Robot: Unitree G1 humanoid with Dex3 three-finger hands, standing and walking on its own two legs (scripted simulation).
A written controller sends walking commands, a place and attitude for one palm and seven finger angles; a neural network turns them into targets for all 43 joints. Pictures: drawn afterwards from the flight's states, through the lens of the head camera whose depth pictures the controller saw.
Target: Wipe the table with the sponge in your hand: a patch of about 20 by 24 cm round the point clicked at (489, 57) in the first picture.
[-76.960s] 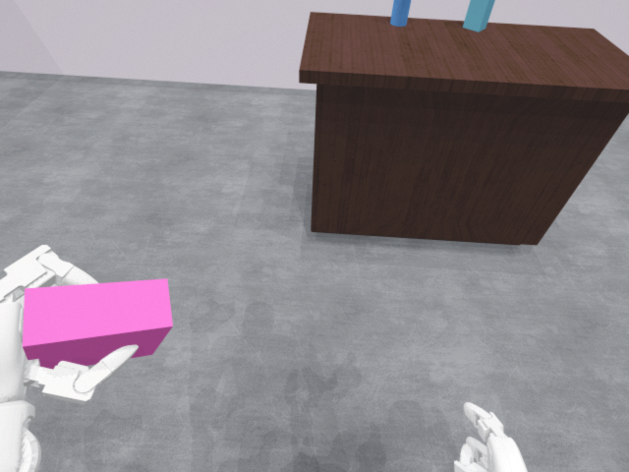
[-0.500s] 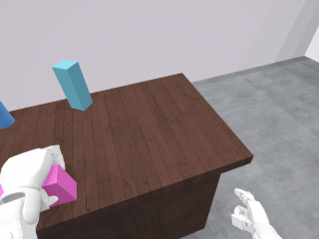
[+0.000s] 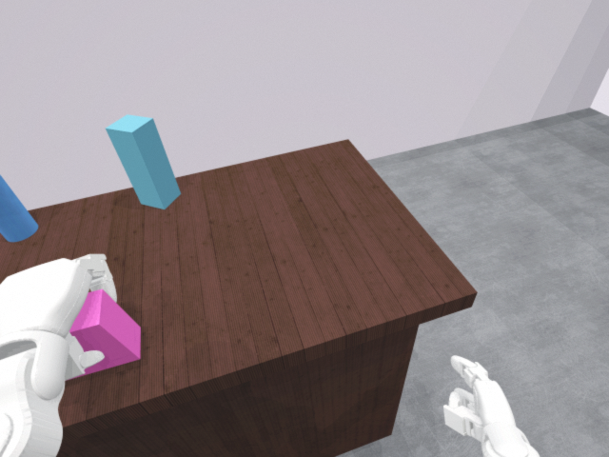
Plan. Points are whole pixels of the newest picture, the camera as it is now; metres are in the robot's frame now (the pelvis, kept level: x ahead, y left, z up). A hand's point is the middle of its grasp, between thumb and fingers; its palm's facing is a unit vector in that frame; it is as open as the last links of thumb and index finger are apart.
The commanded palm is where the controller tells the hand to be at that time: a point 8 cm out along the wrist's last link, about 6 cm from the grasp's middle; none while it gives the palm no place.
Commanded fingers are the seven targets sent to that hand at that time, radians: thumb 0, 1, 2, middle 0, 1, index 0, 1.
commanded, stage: lift the sponge slowly off the table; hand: left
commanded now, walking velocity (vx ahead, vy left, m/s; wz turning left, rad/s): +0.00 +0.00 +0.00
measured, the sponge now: (81, 344) +0.19 +0.33 +0.08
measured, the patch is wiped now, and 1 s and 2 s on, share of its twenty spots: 1.00 1.00 1.00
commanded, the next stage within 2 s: bring the sponge back beside the body in 1.14 s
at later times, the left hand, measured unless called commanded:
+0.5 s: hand (82, 290) +0.21 +0.30 +0.16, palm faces +0.14 -0.07 -0.99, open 9.0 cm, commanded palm +0.17 +0.30 +0.23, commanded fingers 0.00 0.10 1.30 -1.20 -1.60 -1.20 -1.60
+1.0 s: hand (74, 265) +0.22 +0.29 +0.20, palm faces +0.23 -0.07 -0.97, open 9.0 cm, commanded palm +0.17 +0.30 +0.27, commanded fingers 0.00 0.10 1.30 -1.20 -1.60 -1.20 -1.60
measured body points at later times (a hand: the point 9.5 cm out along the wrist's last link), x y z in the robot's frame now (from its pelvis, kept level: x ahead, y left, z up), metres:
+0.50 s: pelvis -0.01 -0.01 +0.00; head -0.04 -0.05 +0.45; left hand +0.20 +0.30 +0.22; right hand +0.24 -0.20 -0.08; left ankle +0.00 +0.10 -0.74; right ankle +0.01 -0.10 -0.74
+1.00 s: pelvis -0.01 +0.00 +0.00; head -0.04 -0.05 +0.45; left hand +0.20 +0.29 +0.25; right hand +0.25 -0.19 -0.07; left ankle +0.00 +0.10 -0.74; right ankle +0.01 -0.10 -0.74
